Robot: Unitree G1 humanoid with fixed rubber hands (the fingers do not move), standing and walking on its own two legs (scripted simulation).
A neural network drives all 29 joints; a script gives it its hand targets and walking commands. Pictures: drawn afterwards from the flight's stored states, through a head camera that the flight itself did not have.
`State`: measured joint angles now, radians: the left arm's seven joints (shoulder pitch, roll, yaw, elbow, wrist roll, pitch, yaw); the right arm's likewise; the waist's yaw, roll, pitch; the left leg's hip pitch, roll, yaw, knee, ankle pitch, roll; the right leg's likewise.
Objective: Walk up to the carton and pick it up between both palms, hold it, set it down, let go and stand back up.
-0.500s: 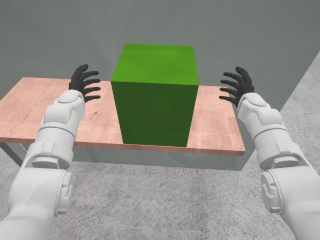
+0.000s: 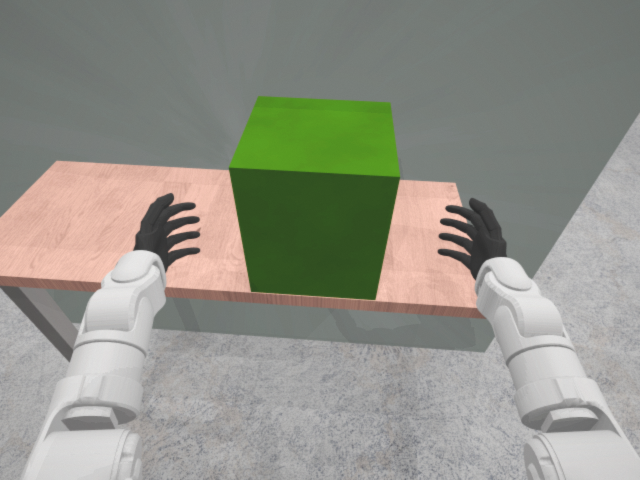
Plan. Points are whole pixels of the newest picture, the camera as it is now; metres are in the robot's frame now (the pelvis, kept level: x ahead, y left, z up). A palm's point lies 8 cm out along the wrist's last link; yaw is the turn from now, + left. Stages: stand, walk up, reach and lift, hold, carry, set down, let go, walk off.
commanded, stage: set down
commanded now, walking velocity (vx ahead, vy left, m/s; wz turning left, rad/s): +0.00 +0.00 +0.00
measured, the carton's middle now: (318, 200) +0.52 -0.01 +0.08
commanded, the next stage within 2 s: let go in 1.56 s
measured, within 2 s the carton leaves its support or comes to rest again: neither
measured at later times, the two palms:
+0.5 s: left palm (146, 327) +0.30 +0.22 +0.07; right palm (497, 330) +0.28 -0.21 +0.07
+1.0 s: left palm (148, 394) +0.25 +0.22 +0.00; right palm (494, 385) +0.23 -0.21 +0.01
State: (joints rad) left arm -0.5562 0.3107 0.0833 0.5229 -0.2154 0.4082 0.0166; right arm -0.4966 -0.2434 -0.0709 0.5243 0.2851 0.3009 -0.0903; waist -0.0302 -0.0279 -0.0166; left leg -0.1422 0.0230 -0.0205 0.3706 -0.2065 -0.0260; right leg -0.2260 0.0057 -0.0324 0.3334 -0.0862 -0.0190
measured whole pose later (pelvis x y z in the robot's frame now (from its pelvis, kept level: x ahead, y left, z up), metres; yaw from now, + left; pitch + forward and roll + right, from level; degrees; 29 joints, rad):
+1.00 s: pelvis +0.03 +0.01 +0.00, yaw -2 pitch -3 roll -1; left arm 0.20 0.19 0.00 0.05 -0.11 0.27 0.05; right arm 0.23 -0.21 -0.05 0.10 0.16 0.13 -0.01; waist 0.01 0.00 0.07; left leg -0.04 0.03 0.01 0.34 -0.25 -0.01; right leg -0.14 0.01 0.00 0.30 -0.12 0.00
